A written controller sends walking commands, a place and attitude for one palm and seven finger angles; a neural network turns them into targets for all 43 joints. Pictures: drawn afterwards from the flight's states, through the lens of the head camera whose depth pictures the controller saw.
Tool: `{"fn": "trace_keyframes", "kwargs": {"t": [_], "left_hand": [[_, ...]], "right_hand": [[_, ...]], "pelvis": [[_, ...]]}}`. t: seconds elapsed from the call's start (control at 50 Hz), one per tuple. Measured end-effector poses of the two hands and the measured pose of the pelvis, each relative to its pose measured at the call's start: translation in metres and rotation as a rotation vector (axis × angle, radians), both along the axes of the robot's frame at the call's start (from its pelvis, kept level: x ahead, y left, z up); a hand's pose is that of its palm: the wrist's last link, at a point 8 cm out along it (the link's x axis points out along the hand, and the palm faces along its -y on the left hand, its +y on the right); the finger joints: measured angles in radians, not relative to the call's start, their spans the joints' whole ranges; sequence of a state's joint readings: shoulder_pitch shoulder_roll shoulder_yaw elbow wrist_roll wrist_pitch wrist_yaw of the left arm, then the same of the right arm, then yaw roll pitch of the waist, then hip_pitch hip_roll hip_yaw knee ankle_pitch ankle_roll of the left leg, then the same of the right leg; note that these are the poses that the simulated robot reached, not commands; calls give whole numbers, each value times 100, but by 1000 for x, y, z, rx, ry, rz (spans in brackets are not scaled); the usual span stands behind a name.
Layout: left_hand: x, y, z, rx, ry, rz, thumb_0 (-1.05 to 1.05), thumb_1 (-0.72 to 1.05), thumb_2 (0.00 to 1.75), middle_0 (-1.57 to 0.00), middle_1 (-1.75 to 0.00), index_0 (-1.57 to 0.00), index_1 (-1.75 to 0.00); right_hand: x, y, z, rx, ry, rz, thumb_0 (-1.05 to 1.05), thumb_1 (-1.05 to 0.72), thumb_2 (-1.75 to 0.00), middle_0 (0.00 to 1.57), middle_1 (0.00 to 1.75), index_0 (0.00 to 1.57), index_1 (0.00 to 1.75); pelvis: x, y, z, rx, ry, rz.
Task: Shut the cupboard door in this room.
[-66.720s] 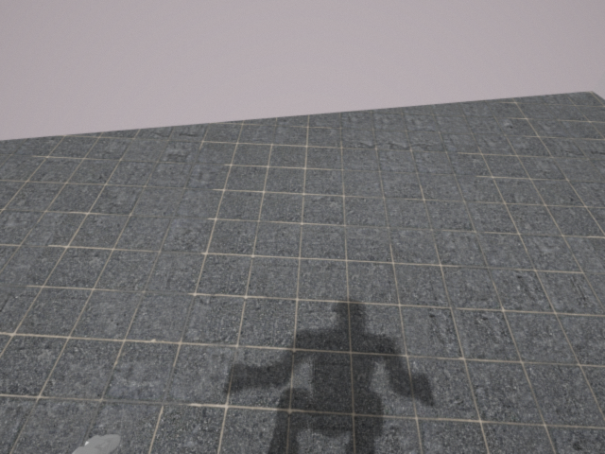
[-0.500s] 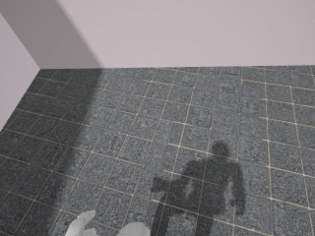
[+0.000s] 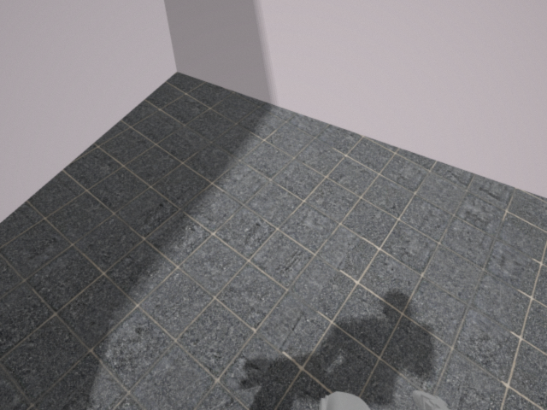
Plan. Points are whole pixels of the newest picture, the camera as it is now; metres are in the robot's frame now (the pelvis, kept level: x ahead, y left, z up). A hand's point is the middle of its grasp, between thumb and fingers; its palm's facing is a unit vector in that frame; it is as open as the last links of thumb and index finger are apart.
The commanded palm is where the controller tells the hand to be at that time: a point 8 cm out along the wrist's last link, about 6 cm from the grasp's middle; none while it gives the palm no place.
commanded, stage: turn to face it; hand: left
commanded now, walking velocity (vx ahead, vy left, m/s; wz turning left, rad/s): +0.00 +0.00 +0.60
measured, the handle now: out of the picture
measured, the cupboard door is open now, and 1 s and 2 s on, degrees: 25 25 25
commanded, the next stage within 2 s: none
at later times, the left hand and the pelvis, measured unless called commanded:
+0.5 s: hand out of the picture +0.07 +0.15 -0.14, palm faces +0.30 -0.91 -0.28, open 7.4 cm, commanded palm none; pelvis +0.02 -0.06 +0.00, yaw +19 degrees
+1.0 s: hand out of the picture -0.07 +0.21 -0.17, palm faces +0.62 -0.75 -0.25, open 7.4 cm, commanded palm none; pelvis +0.01 -0.01 +0.00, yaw +36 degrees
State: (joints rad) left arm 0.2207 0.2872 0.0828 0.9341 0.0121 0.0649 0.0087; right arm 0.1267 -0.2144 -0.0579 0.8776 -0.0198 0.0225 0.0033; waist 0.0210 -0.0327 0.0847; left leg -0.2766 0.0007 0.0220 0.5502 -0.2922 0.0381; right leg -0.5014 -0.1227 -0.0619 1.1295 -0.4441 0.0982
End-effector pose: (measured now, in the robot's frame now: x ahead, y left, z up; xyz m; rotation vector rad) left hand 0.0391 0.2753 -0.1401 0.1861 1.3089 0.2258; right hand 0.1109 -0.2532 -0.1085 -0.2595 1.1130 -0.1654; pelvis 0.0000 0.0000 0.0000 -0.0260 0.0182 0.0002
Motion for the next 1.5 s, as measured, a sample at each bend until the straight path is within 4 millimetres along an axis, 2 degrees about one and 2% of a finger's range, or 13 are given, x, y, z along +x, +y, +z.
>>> {"fn": "trace_keyframes", "kwargs": {"t": [0.16,0.28,0.34,0.46,0.58,0.66,0.78,0.86,1.06,1.18,1.28,1.4,1.5], "left_hand": [[34,-17,14,-4,-127,30,0,91,90,-20,-30,-20,-30],[55,-47,22,20,-209,45,0,91,90,-20,-30,-20,-30],[51,-61,27,44,-240,62,0,91,90,-20,-30,-20,-30],[19,-78,37,55,-197,160,0,90,90,-21,-30,-20,-30],[-28,-84,34,43,-139,283,0,90,90,-21,-30,-20,-30],[-70,-81,25,30,-77,375,0,90,90,-21,-30,-21,-30],[-141,-64,-4,0,15,513,0,90,90,-21,-30,-20,-30],[-164,-52,-9,-10,68,574,0,91,90,-20,-30,-20,-30],[-129,-31,11,20,-97,622,0,91,90,-20,-30,-20,-30],[-92,-32,21,57,-173,630,0,91,90,-20,-30,-20,-30],[-68,-46,28,122,-235,645,0,91,90,-20,-30,-20,-30],[-82,-80,41,136,-206,736,0,90,90,-20,-30,-20,-30],[-109,-108,41,117,-153,839,0,90,90,-21,-30,-20,-30]], "right_hand": [[-4,2,-9,38,68,43,0,-91,-89,20,30,20,30],[-9,-19,-35,76,137,56,0,-91,-89,20,30,20,30],[-5,-32,-48,90,165,74,1,-91,-89,20,30,20,30],[13,-42,-43,95,209,149,1,-91,-89,20,30,20,30],[44,-31,-35,73,226,259,1,-91,-90,20,30,20,30],[76,-6,-30,55,192,355,1,-91,-90,20,30,20,30],[128,57,-22,24,54,517,1,-91,-90,20,30,20,30],[142,88,-7,14,-23,576,0,-91,-89,20,30,20,30],[133,105,-2,14,33,642,0,-91,-89,20,30,20,30],[125,86,-21,23,130,645,0,-91,-89,20,30,20,30],[133,63,-48,35,208,657,1,-91,-89,20,30,20,30],[157,59,-48,27,260,730,1,-91,-89,20,30,20,30],[179,76,-41,14,267,816,1,-91,-90,20,30,20,30]], "pelvis": [[6,-11,4,5,3,87],[12,-36,-5,28,12,161],[13,-47,-10,30,3,207],[19,-58,1,60,-3,296],[21,-58,6,73,4,386],[19,-51,5,66,11,440],[12,-27,-11,33,17,515],[9,-16,-9,21,7,552],[15,-10,5,4,3,657],[29,-22,1,14,14,727],[46,-39,-10,29,24,794],[57,-49,-1,62,12,896],[64,-51,6,81,27,969]]}}
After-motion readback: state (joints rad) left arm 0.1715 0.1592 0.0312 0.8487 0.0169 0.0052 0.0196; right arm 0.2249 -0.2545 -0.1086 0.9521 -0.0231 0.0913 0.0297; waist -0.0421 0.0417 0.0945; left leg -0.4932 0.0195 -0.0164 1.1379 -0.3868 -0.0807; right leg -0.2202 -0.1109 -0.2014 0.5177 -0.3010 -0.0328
